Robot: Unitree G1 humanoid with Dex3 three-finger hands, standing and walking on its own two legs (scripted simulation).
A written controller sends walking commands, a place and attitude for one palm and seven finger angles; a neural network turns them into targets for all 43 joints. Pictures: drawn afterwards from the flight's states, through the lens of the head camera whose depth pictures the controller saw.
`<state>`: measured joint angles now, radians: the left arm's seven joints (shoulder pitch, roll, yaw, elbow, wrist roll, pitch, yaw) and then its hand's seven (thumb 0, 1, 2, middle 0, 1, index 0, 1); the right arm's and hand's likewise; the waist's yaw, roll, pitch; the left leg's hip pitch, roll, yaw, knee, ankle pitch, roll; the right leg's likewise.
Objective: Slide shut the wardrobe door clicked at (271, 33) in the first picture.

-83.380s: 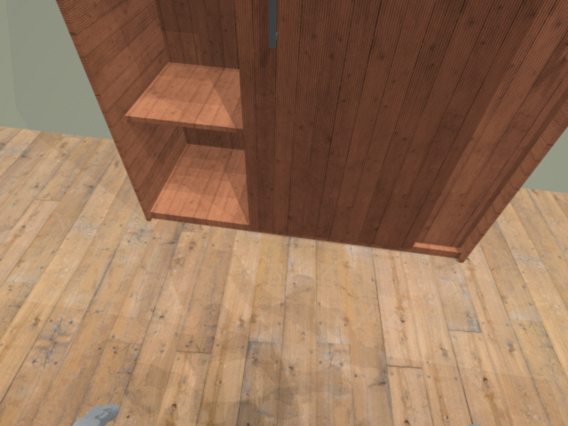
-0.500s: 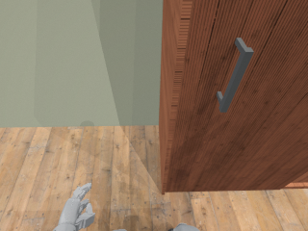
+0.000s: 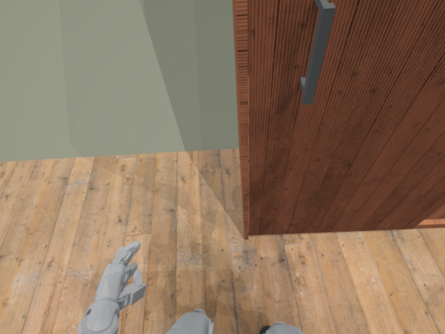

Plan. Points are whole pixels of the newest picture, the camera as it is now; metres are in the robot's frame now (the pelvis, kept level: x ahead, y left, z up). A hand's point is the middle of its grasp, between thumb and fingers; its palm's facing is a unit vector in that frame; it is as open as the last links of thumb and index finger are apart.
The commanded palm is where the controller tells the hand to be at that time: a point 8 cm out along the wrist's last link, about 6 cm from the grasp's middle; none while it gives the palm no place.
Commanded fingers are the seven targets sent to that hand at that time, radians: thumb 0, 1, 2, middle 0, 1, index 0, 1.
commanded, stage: stop stepping back and stand still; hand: right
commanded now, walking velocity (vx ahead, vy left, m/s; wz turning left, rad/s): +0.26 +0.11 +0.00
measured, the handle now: (313, 54) +0.53 -0.15 +0.20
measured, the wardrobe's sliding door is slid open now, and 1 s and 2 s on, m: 0.00 0.00 0.00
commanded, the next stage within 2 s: let the arm hang, fingers relaxed in 0.74 s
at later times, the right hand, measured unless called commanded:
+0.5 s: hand out of the picture +0.14 -0.27 +0.16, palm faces +0.38 +0.87 -0.31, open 7.4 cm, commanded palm +0.07 -0.31 +0.19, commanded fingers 0.00 -0.90 -0.90 0.20 0.30 0.20 0.30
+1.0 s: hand out of the picture +0.10 -0.25 -0.06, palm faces +0.07 +0.96 -0.28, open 7.4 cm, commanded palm none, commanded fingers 0.00 -0.90 -0.90 0.20 0.30 0.20 0.30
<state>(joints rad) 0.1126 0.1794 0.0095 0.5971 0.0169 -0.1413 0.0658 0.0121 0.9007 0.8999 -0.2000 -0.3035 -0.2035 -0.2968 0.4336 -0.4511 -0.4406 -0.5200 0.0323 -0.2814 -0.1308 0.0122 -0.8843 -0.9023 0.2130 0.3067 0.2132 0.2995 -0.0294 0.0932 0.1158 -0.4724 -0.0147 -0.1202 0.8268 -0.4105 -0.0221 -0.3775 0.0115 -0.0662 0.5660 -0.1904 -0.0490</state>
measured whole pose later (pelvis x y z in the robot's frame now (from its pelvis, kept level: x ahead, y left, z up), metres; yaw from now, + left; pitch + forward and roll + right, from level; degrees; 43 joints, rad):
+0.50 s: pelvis -0.10 -0.02 +0.00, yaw +5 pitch -4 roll +1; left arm 0.29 0.21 0.01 0.67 0.01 -0.13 0.09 0.01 0.90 0.90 -0.20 -0.30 -0.20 -0.30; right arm 0.45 -0.37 -0.39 -0.44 0.03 -0.17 -0.16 0.01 -0.89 -0.90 0.21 0.31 0.21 0.30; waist 0.03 0.08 0.00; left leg -0.36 0.01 0.02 0.84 -0.46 0.02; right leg -0.25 -0.02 -0.06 0.58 -0.27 -0.02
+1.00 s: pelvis -0.11 -0.04 +0.00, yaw +1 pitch +0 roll +2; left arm 0.22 0.23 0.00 0.73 0.05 -0.04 0.01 0.01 0.90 0.90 -0.20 -0.30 -0.20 -0.30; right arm 0.24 -0.24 -0.13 0.33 -0.03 0.07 -0.01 0.01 -0.90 -0.90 0.19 0.30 0.19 0.30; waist 0.05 -0.01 -0.01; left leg -0.53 0.02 -0.05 1.11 -0.52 -0.04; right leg -0.37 0.00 0.01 0.65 -0.27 -0.04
